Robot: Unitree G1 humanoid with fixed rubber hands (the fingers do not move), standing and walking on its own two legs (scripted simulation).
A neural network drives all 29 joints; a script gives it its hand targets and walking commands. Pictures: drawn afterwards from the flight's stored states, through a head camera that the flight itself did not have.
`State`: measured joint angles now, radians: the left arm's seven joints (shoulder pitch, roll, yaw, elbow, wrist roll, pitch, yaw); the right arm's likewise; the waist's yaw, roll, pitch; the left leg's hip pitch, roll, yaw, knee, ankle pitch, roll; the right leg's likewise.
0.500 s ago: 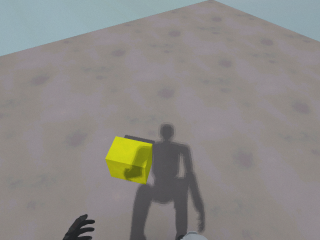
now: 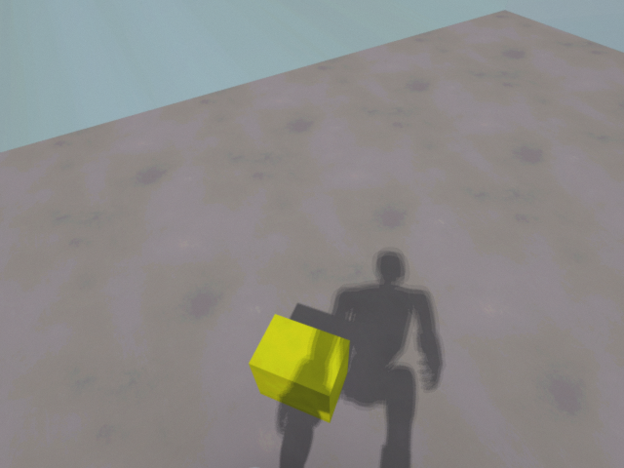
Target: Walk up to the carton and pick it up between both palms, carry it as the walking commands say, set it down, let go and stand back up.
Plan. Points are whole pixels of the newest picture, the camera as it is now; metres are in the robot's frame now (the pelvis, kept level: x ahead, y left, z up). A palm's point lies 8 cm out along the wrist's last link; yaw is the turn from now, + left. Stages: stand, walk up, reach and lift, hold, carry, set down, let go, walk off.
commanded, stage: walk up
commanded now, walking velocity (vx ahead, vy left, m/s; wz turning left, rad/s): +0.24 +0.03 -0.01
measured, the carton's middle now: (302, 368) +0.53 +0.11 -0.67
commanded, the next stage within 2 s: none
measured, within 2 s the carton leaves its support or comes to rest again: neither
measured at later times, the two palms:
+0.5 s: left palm (170, 429) +0.21 +0.25 -0.15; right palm out of the picture +0.06 -0.21 -0.14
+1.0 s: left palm out of the picture +0.08 +0.33 -0.11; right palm out of the picture +0.18 -0.24 -0.14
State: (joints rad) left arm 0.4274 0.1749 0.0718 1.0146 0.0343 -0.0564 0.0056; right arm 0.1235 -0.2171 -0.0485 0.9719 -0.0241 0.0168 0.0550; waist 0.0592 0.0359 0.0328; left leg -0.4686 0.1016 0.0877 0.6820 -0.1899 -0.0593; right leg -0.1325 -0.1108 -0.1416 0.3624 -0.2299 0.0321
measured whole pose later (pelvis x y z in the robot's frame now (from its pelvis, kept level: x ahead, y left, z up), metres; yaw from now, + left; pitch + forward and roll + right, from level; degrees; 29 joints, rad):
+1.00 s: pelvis +0.11 +0.04 -0.01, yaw -6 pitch +0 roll +3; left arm 0.35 0.26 0.09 1.06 0.05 0.05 0.07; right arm 0.13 -0.30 -0.10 0.93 -0.06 0.09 0.03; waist 0.06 0.01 0.10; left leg -0.45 0.02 -0.02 1.07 -0.32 -0.05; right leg -0.35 -0.09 0.04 0.43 -0.09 0.03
